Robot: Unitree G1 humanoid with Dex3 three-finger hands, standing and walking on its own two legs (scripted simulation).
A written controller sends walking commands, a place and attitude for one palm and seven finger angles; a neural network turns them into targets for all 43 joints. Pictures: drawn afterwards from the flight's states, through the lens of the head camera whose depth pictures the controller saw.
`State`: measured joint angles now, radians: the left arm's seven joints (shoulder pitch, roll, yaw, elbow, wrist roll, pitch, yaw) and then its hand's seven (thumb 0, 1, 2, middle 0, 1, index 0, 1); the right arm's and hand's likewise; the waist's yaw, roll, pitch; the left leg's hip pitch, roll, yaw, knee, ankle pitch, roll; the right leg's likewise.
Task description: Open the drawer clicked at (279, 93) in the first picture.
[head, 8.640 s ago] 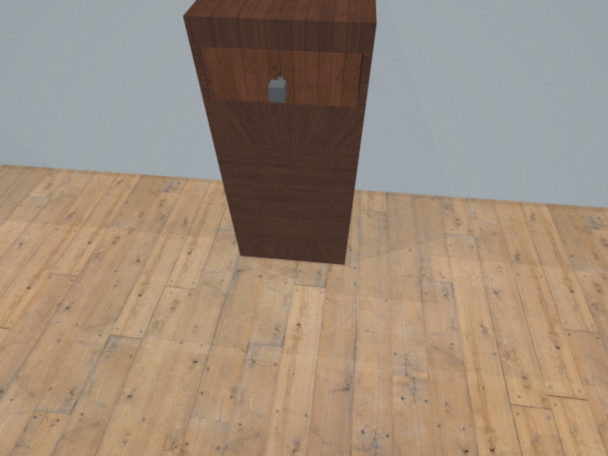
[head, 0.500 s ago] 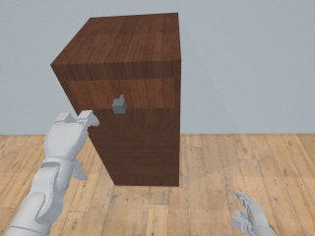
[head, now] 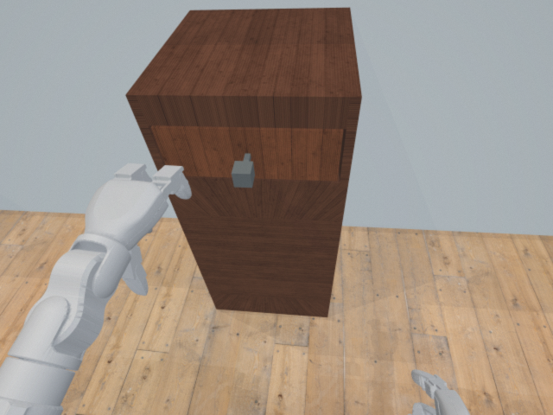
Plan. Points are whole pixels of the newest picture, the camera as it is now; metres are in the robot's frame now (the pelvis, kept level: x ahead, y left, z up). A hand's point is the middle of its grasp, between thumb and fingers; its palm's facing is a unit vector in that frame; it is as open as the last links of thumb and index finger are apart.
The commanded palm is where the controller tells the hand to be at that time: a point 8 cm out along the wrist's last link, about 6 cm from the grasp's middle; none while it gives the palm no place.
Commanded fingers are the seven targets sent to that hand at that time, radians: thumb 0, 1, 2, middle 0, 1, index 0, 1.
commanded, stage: raise the hand with hooked fingers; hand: left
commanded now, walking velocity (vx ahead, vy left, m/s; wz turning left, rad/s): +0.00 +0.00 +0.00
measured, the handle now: (245, 167) +0.56 +0.16 +0.02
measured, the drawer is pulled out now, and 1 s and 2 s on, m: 0.00 0.00 0.00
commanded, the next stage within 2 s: move the hooked fingers above the handle in 0.10 s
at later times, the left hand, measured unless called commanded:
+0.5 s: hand (167, 207) +0.34 +0.21 +0.13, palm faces +0.08 -0.02 -1.00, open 13.8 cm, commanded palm +0.32 +0.22 +0.18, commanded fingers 0.00 -0.50 0.30 -0.30 -1.20 -0.30 -1.20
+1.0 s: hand (182, 180) +0.41 +0.22 +0.12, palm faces +0.08 -0.01 -1.00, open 13.9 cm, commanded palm +0.38 +0.21 +0.16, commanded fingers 0.00 -0.50 0.30 -0.30 -1.20 -0.30 -1.20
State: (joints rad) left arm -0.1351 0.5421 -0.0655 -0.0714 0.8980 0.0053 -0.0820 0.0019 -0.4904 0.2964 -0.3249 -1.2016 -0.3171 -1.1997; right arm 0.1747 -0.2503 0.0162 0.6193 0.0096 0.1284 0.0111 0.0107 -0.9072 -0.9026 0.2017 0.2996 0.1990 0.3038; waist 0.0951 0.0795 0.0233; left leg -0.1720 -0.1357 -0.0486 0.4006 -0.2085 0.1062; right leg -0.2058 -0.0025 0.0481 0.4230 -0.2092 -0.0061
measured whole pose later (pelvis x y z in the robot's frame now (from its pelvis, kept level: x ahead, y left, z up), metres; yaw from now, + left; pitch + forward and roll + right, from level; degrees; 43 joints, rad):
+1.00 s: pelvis +0.02 -0.05 -0.01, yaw +0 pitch +6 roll +0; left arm -0.44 0.58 0.01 0.41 0.93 -0.04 0.06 0.00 -0.49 0.30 -0.32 -1.20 -0.32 -1.20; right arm 0.19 -0.28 -0.03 0.65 0.03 0.16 -0.05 0.01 -0.91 -0.90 0.20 0.30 0.20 0.30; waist 0.04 0.07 -0.04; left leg -0.32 -0.07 -0.06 0.50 -0.28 0.04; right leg -0.36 0.06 0.03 0.51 -0.26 -0.05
